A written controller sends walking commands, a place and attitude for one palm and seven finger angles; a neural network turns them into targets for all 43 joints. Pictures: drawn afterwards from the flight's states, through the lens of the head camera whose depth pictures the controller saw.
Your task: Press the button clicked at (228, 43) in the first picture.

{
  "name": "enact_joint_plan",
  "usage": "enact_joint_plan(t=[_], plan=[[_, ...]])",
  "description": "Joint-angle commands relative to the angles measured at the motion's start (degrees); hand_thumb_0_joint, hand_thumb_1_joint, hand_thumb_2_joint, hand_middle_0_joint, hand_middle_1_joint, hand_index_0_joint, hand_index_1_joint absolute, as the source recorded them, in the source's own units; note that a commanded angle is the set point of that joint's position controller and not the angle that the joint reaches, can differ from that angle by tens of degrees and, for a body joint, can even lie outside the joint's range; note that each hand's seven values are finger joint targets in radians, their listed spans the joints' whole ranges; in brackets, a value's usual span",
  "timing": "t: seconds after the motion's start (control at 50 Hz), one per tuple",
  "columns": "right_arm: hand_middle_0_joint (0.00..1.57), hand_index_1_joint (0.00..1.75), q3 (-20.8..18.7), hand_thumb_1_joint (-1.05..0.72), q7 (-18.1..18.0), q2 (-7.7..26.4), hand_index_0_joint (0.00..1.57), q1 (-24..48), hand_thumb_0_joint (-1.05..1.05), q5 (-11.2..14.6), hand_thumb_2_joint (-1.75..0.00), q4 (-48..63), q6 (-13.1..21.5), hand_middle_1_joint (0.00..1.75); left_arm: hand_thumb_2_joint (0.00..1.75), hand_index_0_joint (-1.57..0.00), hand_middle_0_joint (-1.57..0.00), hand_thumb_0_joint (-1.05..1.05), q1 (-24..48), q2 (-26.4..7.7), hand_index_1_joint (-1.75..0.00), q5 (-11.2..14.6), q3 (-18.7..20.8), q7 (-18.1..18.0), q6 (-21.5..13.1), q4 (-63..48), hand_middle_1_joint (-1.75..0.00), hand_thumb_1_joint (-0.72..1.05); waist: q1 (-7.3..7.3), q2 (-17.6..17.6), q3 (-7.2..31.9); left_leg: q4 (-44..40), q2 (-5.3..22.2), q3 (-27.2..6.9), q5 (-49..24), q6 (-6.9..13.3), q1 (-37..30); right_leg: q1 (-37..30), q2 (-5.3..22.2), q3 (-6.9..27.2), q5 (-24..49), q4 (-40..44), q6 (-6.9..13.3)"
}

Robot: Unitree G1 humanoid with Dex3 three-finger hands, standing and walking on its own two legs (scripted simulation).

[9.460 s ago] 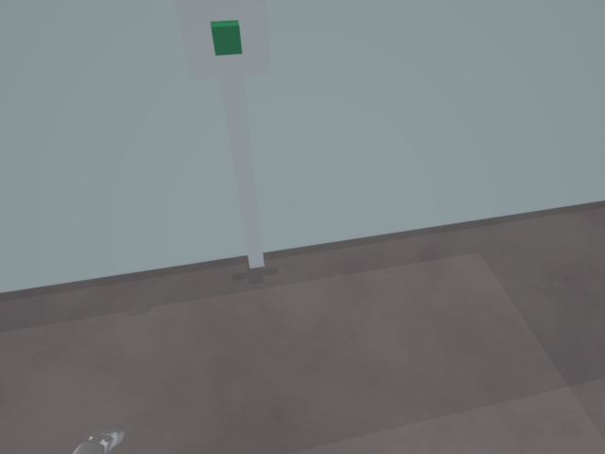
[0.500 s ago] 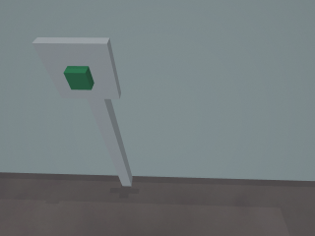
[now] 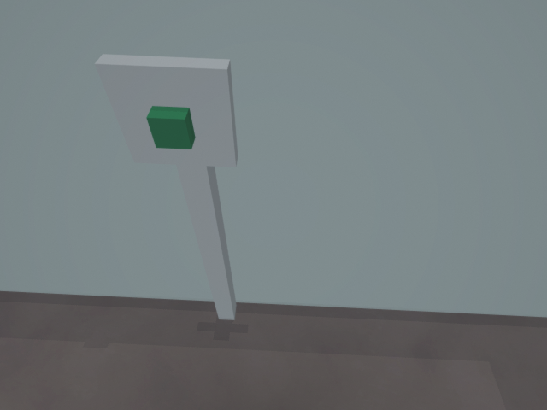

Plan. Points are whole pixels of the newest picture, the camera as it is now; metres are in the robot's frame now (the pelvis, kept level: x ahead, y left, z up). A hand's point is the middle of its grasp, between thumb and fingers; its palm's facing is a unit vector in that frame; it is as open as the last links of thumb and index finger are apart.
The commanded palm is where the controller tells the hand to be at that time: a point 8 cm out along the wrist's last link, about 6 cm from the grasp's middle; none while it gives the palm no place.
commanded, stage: raise the hand and make a fist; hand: left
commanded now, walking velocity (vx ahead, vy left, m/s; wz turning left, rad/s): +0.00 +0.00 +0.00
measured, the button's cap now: (172, 126) +0.49 +0.20 +0.15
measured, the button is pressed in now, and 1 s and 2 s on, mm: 0 0 0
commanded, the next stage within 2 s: aim a knuckle at the button in 1.98 s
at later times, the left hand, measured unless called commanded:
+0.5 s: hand out of the picture +0.12 +0.18 -0.02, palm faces +0.22 -0.97 -0.07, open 4.7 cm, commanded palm +0.12 +0.22 +0.00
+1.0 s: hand (142, 354) +0.18 +0.18 +0.05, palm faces +0.04 -1.00 -0.06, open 3.1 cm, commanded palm +0.15 +0.23 +0.07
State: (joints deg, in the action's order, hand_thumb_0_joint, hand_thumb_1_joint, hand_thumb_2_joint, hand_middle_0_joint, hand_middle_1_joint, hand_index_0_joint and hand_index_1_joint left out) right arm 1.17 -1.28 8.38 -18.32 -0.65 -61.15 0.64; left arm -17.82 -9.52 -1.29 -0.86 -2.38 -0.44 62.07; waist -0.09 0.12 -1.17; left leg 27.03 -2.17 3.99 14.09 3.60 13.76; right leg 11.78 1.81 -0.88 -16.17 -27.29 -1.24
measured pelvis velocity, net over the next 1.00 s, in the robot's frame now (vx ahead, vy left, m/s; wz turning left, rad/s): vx -0.01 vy -0.03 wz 0.03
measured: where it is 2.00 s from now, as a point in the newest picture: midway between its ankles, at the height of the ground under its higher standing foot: outside the picture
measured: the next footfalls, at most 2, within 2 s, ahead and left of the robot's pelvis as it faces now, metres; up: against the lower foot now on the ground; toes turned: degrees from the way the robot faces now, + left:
none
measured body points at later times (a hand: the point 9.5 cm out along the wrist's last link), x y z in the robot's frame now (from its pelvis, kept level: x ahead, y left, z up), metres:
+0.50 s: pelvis +0.00 -0.05 -0.06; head +0.03 -0.03 +0.39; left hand +0.10 +0.23 -0.01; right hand +0.25 -0.29 -0.08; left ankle +0.00 +0.08 -0.74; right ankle -0.02 -0.13 -0.74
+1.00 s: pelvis -0.01 -0.03 -0.03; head +0.01 -0.04 +0.42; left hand +0.17 +0.23 +0.06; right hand +0.14 -0.29 -0.12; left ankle +0.00 +0.08 -0.74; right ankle -0.02 -0.13 -0.74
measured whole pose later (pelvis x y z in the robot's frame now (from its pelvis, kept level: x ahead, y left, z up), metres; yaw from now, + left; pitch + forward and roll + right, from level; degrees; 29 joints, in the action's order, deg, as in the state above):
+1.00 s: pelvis -0.01 -0.03 -0.03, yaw +2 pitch +7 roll -1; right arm -1.0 -4.6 15.8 -17.8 3.6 -34.8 13.4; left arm -28.4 -14.8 19.4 13.7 17.8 -16.7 -8.2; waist 0.1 -2.2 5.3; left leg 47.7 1.0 0.3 22.6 0.7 32.2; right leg 28.3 -0.8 -4.5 -24.5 -45.7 1.6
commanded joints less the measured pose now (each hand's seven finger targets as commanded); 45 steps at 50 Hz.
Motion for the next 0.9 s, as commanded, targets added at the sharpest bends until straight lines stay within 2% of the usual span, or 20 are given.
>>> enact_joint_plan(t=[0.0, 0.02, 0.04, 0.06, 0.1, 0.16, 0.18, 0.22, 0.24, 0.28, 0.34, 0.4, 0.46, 0.52, 0.58, 0.64, 0.68, 0.72, 0.8, 0.88], plan=[[0.2, 0.3, -0.8, -0.9, -4.1, 11.9, 0.2, 5.7, 0.0, 3.0, -0.9, 20.6, 16.0, 0.3, 0.9, -0.25, -0.25, 0.0, 11.1, -17.7, -0.36, 6.4, 9.3, -4.7, -10.2, -79.1, -0.36, 0.9, 0.68, -16.1, 25.3, -4.3, 6.2, -6.8, -23.2, -4.4, -19.3, 3.3, -1.8, -2.0, 4.7, -5.9, 4.0], [0.2, 0.3, -1.8, -0.9, -4.4, 11.2, 0.2, 5.9, 0.0, 2.8, -0.9, 15.7, 17.7, 0.3, 0.9, -0.28, -0.28, 0.0, 8.3, -11.7, -0.39, 7.4, 6.0, -7.8, -7.1, -71.9, -0.39, 0.9, 2.18, -13.3, 21.2, -5.2, 6.2, -7.3, -16.9, -6.0, -12.8, 6.2, -1.7, -3.2, 0.0, -7.2, 3.1], [0.2, 0.3, -2.3, -0.9, -3.4, 9.0, 0.2, 4.3, 0.0, 3.4, -0.9, 14.6, 17.5, 0.3, 0.9, -0.31, -0.31, 0.0, -9.1, 2.3, -0.42, 8.4, -1.3, -7.3, -1.6, -58.7, -0.42, 0.9, 2.72, -8.0, 11.3, -6.1, 6.5, -8.7, -11.9, -5.2, -7.9, 10.8, -1.3, -3.7, -2.6, -7.6, 2.6], [0.2, 0.3, -2.9, -0.9, -3.1, 11.3, 0.2, 5.4, 0.0, 3.8, -0.9, 19.3, 17.6, 0.3, 0.9, -0.34, -0.34, 0.0, -2.5, 1.5, -0.45, 11.6, -1.2, -6.1, -3.1, -70.4, -0.45, 0.9, 2.33, -7.4, 5.3, -4.9, 5.6, -9.6, -6.2, -4.8, -2.8, 10.0, -0.6, -4.2, -1.8, -6.6, 2.5], [0.2, 0.3, -4.1, -0.9, -3.1, 12.7, 0.2, 6.9, 0.0, 2.7, -0.9, 22.3, 18.4, 0.3, 0.9, -0.39, -0.39, 0.0, -3.5, -3.7, -0.51, 10.3, 4.0, -4.2, -8.1, -69.5, -0.51, 0.9, 3.2, -1.0, 2.5, 0.4, 3.8, -9.1, 0.5, -4.1, 3.6, 12.2, -1.0, -4.5, -0.9, -3.0, 2.7], [0.2, 0.3, -5.8, -0.9, -1.4, 12.1, 0.2, 9.7, 0.0, 1.3, -0.9, 27.2, 16.8, 0.3, 0.9, -0.47, -0.47, 0.0, -22.2, -0.6, -0.6, 11.9, 8.2, 2.6, -15.8, -56.2, -0.6, 0.9, -1.81, 15.1, 2.1, 8.1, 3.1, -6.6, -5.0, -4.3, 12.8, 16.7, -2.7, -6.8, -0.3, -8.8, 2.8], [0.2, 0.3, -6.5, -0.9, -0.6, 12.0, 0.2, 10.8, 0.0, 1.2, -0.9, 28.3, 15.8, 0.3, 0.9, -0.5, -0.5, 0.0, -27.1, 0.1, -0.63, 13.0, 9.4, 6.2, -19.3, -53.5, -0.63, 0.9, -2.62, 17.5, 2.8, 10.8, 2.7, -5.6, -5.6, -4.5, 16.0, 18.1, -2.9, -6.9, 1.4, -11.6, 2.8], [0.2, 0.3, -7.7, -0.9, 1.1, 12.3, 0.2, 11.9, 0.0, 1.7, -0.9, 31.6, 14.4, 0.3, 0.9, -0.56, -0.56, 0.0, -30.2, -3.0, -0.69, 14.8, 13.4, 14.1, -25.5, -52.2, -0.69, 0.9, -4.36, 13.8, 4.8, 14.6, 1.6, -3.8, -6.5, -5.1, 19.2, 17.1, -2.3, -5.1, 7.0, -15.1, 3.3], [0.2, 0.3, -7.8, -0.9, 1.6, 12.8, 0.2, 13.3, 0.0, 1.8, -0.9, 34.0, 14.2, 0.3, 0.9, -0.58, -0.58, 0.0, -28.5, -4.2, -0.72, 15.9, 13.5, 18.3, -28.2, -53.9, -0.72, 0.9, -3.75, 9.5, 6.2, 16.6, 1.0, -3.0, -6.6, -5.1, 19.5, 16.8, -1.9, -4.5, 9.2, -16.7, 3.4], [0.2, 0.3, -7.6, -0.9, 1.4, 12.6, 0.2, 14.6, 0.0, 2.3, -0.9, 37.7, 13.7, 0.3, 0.9, -0.64, -0.64, 0.0, -26.4, -8.8, -0.78, 16.8, 17.4, 21.9, -28.3, -58.5, -0.78, 0.9, -4.49, 3.4, 10.5, 18.9, 0.3, -1.7, -6.5, -4.1, 20.9, 15.2, -1.2, -2.1, 12.5, -18.2, 3.0], [0.2, 0.3, -7.0, -0.9, 0.2, 11.5, 0.2, 13.7, 0.0, 2.1, -0.9, 41.1, 12.9, 0.3, 0.9, -0.72, -0.72, 0.0, -18.5, -12.4, -0.87, 19.2, 20.9, 21.6, -27.8, -74.8, -0.87, 0.9, -3.92, -6.1, 18.5, 20.9, 0.4, -1.4, -7.1, -3.1, 18.4, 14.6, -1.4, -0.3, 11.9, -19.0, 2.7], [0.2, 0.3, -6.3, -0.9, -0.9, 10.0, 0.2, 9.7, 0.0, 1.6, -0.9, 39.9, 13.2, 0.3, 0.9, -0.81, -0.81, 0.0, -9.0, -11.9, -0.96, 20.6, 20.3, 18.7, -33.0, -87.6, -0.96, 0.9, -0.46, -9.8, 21.8, 24.8, 1.3, -3.4, -8.0, -2.2, 16.1, 17.5, -1.4, 2.2, 13.6, -19.1, 1.7], [0.2, 0.3, -5.5, -0.9, -1.8, 10.9, 0.2, 8.0, 0.0, 1.4, -0.9, 36.5, 14.2, 0.3, 0.9, -0.89, -0.89, 0.0, -1.3, -9.7, -1.05, 19.9, 14.3, 19.2, -37.7, -87.9, -1.05, 0.9, 4.61, -8.2, 16.3, 28.1, 2.2, -5.5, -4.6, -1.6, 17.2, 26.0, -2.3, 2.3, 8.7, -19.4, 1.7], [0.2, 0.3, -4.6, -0.9, -2.4, 12.7, 0.2, 8.2, 0.0, 2.2, -0.9, 35.2, 15.9, 0.3, 0.9, -0.97, -0.97, 0.0, 1.3, -10.5, -1.14, 20.5, 11.9, 24.6, -36.8, -80.9, -1.14, 0.9, 6.97, -3.4, 11.9, 30.2, 2.9, -6.8, -0.3, -1.1, 21.8, 27.4, -1.7, 4.4, 4.7, -17.4, 0.9], [0.2, 0.3, -4.6, -0.9, -3.3, 13.7, 0.2, 8.9, 0.0, 3.9, -0.9, 36.5, 15.5, 0.3, 0.9, -1.05, -1.05, 0.0, -4.6, -14.9, -1.23, 20.4, 15.6, 29.1, -27.0, -73.1, -1.23, 0.9, 3.47, 0.6, 15.3, 27.2, 2.4, -6.0, 1.0, -0.9, 22.9, 20.0, 0.3, 8.2, 2.8, -12.2, -0.9], [0.2, 0.3, -4.1, -0.9, -3.6, 12.2, 0.2, 10.8, 0.0, 4.7, -0.9, 39.4, 13.7, 0.3, 0.9, -1.13, -1.13, 0.0, -10.6, -17.8, -1.32, 22.3, 22.3, 29.2, -16.0, -71.2, -1.32, 0.9, -1.26, 2.1, 20.8, 24.0, 1.8, -5.7, -1.8, -1.4, 21.5, 9.5, 2.7, 10.0, 7.9, -10.7, -3.0], [0.2, 0.3, -3.7, -0.9, -3.8, 10.5, 0.2, 12.2, 0.0, 4.5, -0.9, 40.5, 12.9, 0.3, 0.9, -1.19, -1.19, 0.0, -11.5, -17.6, -1.38, 24.3, 25.9, 25.9, -13.0, -75.6, -1.38, 0.9, -3.13, 2.9, 20.9, 21.5, 1.9, -5.9, -3.3, -1.9, 19.4, 6.7, 2.9, 8.3, 11.9, -10.7, -3.1], [0.2, 0.3, -3.5, -0.9, -3.9, 9.2, 0.2, 12.9, 0.0, 4.1, -0.9, 40.3, 12.9, 0.3, 0.9, -1.24, -1.24, 0.0, -12.0, -16.1, -1.44, 25.8, 27.9, 21.4, -13.6, -78.9, -1.44, 0.9, -4.03, 5.5, 18.7, 19.5, 2.3, -6.5, -4.2, -2.2, 18.8, 6.3, 1.6, 5.5, 14.5, -11.3, -2.4], [0.2, 0.3, -4.0, -0.9, -2.9, 9.9, 0.2, 9.7, 0.0, 3.7, -0.9, 38.6, 14.4, 0.3, 0.9, -1.3, -1.3, 0.0, -11.7, -12.1, -1.5, 23.7, 23.1, 17.3, -18.9, -82.1, -1.5, 0.9, -1.88, 1.9, 13.3, 16.5, 2.4, -5.5, -3.8, -2.3, 16.3, 12.2, -0.3, 2.1, 10.7, -11.1, -0.9], [0.2, 0.3, -4.0, -0.9, -2.7, 11.7, 0.2, 7.9, 0.0, 3.9, -0.9, 37.6, 16.3, 0.3, 0.9, -1.3, -1.3, 0.0, -8.6, -11.3, -1.5, 21.3, 17.1, 19.8, -20.2, -80.1, -1.5, 0.9, 0.88, 0.3, 11.4, 16.0, 2.4, -5.3, -1.2, -1.7, 14.4, 15.9, -0.5, 2.3, 3.5, -9.0, -0.5]])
